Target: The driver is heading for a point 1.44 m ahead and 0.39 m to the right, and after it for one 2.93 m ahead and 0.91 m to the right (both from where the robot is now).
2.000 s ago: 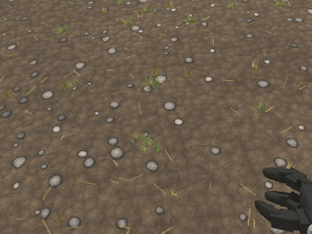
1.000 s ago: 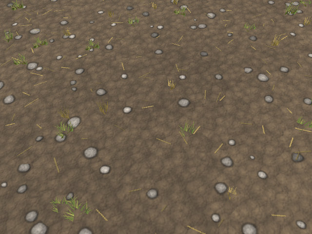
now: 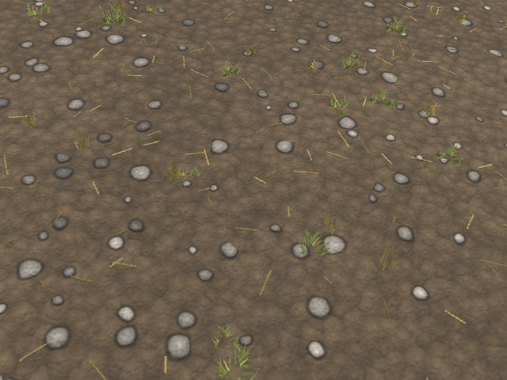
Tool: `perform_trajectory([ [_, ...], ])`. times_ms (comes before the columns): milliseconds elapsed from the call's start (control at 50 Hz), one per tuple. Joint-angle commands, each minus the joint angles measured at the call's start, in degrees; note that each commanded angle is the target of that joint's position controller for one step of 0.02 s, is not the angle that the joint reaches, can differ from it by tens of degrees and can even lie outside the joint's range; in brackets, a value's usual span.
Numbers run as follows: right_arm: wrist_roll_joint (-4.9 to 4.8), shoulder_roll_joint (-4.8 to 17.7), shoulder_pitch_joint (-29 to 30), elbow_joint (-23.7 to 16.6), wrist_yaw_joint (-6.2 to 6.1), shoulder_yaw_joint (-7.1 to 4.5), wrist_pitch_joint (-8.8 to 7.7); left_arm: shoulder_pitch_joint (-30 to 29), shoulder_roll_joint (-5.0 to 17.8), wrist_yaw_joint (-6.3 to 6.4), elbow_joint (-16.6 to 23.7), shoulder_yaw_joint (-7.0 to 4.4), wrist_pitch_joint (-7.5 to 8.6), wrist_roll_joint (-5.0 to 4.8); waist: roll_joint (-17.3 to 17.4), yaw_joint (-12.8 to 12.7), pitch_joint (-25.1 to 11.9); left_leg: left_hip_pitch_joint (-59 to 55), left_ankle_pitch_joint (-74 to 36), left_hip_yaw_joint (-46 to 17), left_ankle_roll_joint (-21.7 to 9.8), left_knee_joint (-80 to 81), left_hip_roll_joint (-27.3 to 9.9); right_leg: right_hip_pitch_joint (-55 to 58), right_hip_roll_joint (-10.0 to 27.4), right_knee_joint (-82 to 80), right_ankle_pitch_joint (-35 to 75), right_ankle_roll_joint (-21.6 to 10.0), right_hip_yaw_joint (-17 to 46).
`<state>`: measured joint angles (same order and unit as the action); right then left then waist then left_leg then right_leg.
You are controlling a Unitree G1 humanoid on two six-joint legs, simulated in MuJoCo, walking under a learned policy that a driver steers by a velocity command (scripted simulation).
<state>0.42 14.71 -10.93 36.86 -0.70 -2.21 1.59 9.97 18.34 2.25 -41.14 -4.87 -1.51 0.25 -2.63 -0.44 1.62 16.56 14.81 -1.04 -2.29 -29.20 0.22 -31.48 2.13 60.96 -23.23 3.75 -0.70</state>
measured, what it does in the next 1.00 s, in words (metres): steps on the spot: right foot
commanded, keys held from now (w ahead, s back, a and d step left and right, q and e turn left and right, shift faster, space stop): shift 1.00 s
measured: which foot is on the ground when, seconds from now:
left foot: down 0.00-1.00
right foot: up 0.00-0.18, down 0.20-1.00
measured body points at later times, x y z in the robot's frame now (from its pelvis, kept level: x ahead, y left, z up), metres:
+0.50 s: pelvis +0.01 -0.02 -0.01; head +0.02 -0.02 +0.44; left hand +0.14 +0.24 -0.12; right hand +0.13 -0.28 -0.13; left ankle +0.00 +0.10 -0.74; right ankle +0.00 -0.14 -0.74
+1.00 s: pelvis +0.01 -0.03 +0.00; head +0.02 -0.03 +0.45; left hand +0.08 +0.23 -0.14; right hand +0.08 -0.29 -0.15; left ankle +0.00 +0.10 -0.74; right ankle +0.00 -0.14 -0.74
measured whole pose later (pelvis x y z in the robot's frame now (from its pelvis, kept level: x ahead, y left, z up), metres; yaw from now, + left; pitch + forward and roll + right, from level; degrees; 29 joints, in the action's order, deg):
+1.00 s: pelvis +0.01 -0.03 +0.00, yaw +1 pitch -2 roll +0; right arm -0.1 13.0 -10.8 59.1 -2.5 -2.4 1.1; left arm 12.0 13.0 1.5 -54.1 -1.2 0.6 0.2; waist 0.0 0.2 2.5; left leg 10.3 15.6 -2.3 0.6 -27.7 0.4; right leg -9.7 -0.4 28.0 -16.5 -0.8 -0.8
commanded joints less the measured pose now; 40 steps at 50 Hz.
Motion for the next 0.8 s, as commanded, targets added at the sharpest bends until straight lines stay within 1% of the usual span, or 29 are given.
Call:
perform_trajectory([
  [20, 0.12, 5.8, 4.0, -3.1, -0.66, -1.16, -1.57, 0.5, 2.5, 0.03, 3.1, -0.46, 0.53, -0.37, 10.1, -1.1, -7.5, -7.2, -27.8, -8.5, -10.1, 8.6, -11.2, 1.1, 0.8, -1.0, 4.7, 1.0, 2.1],
  [60, 0.03, 6.1, 3.3, -2.2, -0.77, -1.21, -1.39, -1.6, 0.6, -0.48, 3.5, 0.61, 0.6, -0.41, 10.3, 0.2, -7.1, -8.4, -26.4, -8.4, -10.0, 7.9, -10.9, 4.4, 1.1, -10.5, 4.7, 0.8, 1.9],
  [80, 0.08, 6.7, 2.5, -1.6, -0.74, -1.36, -1.2, -2.5, 0.3, -0.74, 3.9, 0.9, 0.58, -0.38, 10.7, 1.0, -6.8, -8.4, -25.9, -9.2, -10.5, 7.7, -11.4, 6.3, 0.9, -13.9, 3.3, 0.7, 1.7],
  [120, 0.14, 7.7, 1.6, -0.7, -0.45, -1.61, -0.93, -2.8, 1.3, -1.06, 4.0, 0.93, 0.49, -0.64, 11.2, 1.9, -6.0, -7.8, -24.6, -11.5, -11.8, 7.3, -12.6, 9.4, 0.4, -18.9, 0.1, 0.2, 1.1],
  [140, -0.01, 7.5, 1.6, -0.3, -0.3, -1.48, -0.92, -2.4, 1.6, -1.12, 3.8, 0.91, 0.5, -0.8, 11.1, 1.9, -5.6, -7.5, -24.1, -12.6, -12.0, 7.1, -12.8, 11.0, 0.3, -21.9, 0.4, -0.1, 1.0],
  [160, -0.35, 7.1, 2.2, 0.2, -0.21, -1.22, -0.96, -1.5, 1.4, -1.15, 3.3, 0.99, 0.58, -0.82, 10.5, 1.1, -5.1, -6.8, -23.6, -13.0, -11.5, 6.5, -12.4, 13.3, 0.0, -26.9, 3.0, -0.5, 0.8],
  [180, -0.89, 6.4, 2.8, 0.8, -0.17, -0.89, -1.03, 0.2, 0.7, -1.24, 2.5, 1.21, 0.81, -0.57, 9.5, -0.4, -4.7, -5.6, -22.3, -12.6, -10.1, 5.7, -11.3, 17.4, -0.4, -35.0, 10.0, -1.3, 0.3],
  [200, -1.04, 5.6, 1.5, 1.7, -0.13, -0.64, -1.43, 1.1, 1.4, -1.29, 2.0, 1.31, 1.06, 0.25, 7.6, -0.7, -5.1, -3.6, -19.0, -12.3, -7.7, 5.5, -9.9, 22.7, 0.6, -39.5, 19.1, -2.2, 2.0],
  [220, -0.04, 4.5, 0.0, 2.0, 0.0, -0.24, -2.1, 1.9, 4.2, -0.99, 2.3, 0.97, 1.22, 0.99, 3.3, 0.6, -6.6, -1.3, -13.7, -10.4, -4.5, 3.4, -7.0, 27.8, 5.0, -38.5, 32.3, -3.6, 6.5],
  [240, 0.37, 5.0, -3.2, 2.4, 0.51, -0.66, -2.78, 0.5, 7.6, -1.0, 1.4, -0.06, 1.23, 0.42, -4.9, 4.3, -6.6, -0.8, -7.8, -6.1, -2.0, 4.4, -2.8, 26.8, 5.6, -34.1, 31.7, -6.1, 5.7],
  [260, 0.78, 6.0, -0.3, 3.3, 0.48, -0.64, -2.81, -0.7, 3.5, -1.45, 1.9, 0.58, 1.44, -0.04, -3.6, 1.4, -6.5, -3.9, -5.9, -4.4, 0.1, 3.7, -1.5, 23.0, 4.3, -35.0, 23.8, -7.1, 5.3],
  [280, 0.37, 6.7, 2.2, 3.2, 0.38, -1.02, -2.58, -0.9, 1.9, -1.67, 1.9, 1.1, 1.69, 0.31, -2.1, 0.5, -5.0, -3.9, -5.7, -4.0, 0.4, 2.9, -1.2, 21.4, 3.6, -35.6, 20.3, -6.4, 5.0],
  [300, 0.11, 5.6, 3.2, 3.2, 0.05, -0.91, -2.18, -1.3, 2.0, -1.65, 1.6, 1.13, 1.94, 0.55, -1.8, 0.5, -4.7, -4.4, -7.3, -3.9, 0.0, 2.3, -1.5, 20.5, 3.1, -35.7, 19.4, -5.7, 4.7],
  [320, 0.11, 5.4, 3.1, 3.3, -0.13, -0.91, -1.58, -1.3, 1.6, -1.7, 1.6, 1.31, 2.3, 0.41, -1.8, 0.3, -3.8, -4.3, -8.5, -4.1, -0.2, 2.2, -1.4, 19.8, 2.8, -35.9, 19.1, -5.4, 4.4],
  [340, 0.17, 5.0, 2.6, 3.7, -0.22, -0.94, -1.19, -0.9, 1.3, -1.65, 1.2, 1.46, 2.63, 0.44, -1.6, 0.6, -3.6, -4.7, -8.7, -4.3, -0.3, 2.5, -1.6, 19.4, 2.7, -35.8, 18.6, -5.3, 4.3],
  [380, 0.1, 4.6, 2.1, 4.5, -0.37, -1.02, -0.88, -0.5, 1.2, -1.56, 0.7, 1.62, 2.81, 0.38, -0.4, 0.5, -3.2, -5.1, -9.1, -4.4, -0.5, 2.4, -1.6, 18.9, 2.4, -35.6, 17.7, -5.1, 4.0],
  [480, -0.08, 4.5, 1.1, 7.1, -0.76, -1.25, -0.83, -0.3, 1.4, -1.16, -0.2, 1.82, 2.84, 0.29, 1.9, 0.4, -2.5, -5.5, -10.0, -4.4, 0.2, 2.7, -1.7, 19.0, 2.1, -35.5, 17.2, -5.3, 3.8],
  [540, -0.14, 4.7, 0.6, 8.8, -1.05, -1.38, -0.84, -0.1, 1.3, -1.08, -1.2, 1.94, 2.88, 0.21, 2.6, 0.5, -2.3, -6.0, -10.4, -4.4, 0.6, 2.9, -1.8, 19.1, 1.8, -35.7, 17.3, -5.4, 3.6],
  [800, -0.39, 4.9, -0.1, 16.4, -1.86, -1.52, -0.85, 1.2, 0.7, -0.89, -7.0, 2.24, 2.79, 0.04, 2.3, 0.6, -1.0, -7.3, -10.7, -3.8, 1.2, 4.2, -1.8, 19.6, 0.7, -37.4, 16.9, -5.5, 2.9],
])
Keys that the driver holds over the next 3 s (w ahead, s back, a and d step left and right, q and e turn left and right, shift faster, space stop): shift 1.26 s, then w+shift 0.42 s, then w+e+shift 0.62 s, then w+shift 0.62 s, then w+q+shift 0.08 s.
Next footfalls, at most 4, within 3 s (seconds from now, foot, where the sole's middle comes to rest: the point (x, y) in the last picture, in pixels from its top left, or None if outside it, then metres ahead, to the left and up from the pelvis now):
0.20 right None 0.04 -0.14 -0.78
1.58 left None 0.12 0.14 -0.78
2.04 right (258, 353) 0.53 -0.04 -0.78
2.48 left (274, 210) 1.00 -0.09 -0.78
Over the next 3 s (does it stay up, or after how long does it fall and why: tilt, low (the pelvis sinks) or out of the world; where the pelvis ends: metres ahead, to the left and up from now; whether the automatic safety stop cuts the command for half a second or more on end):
stays up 1.17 -0.36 -0.03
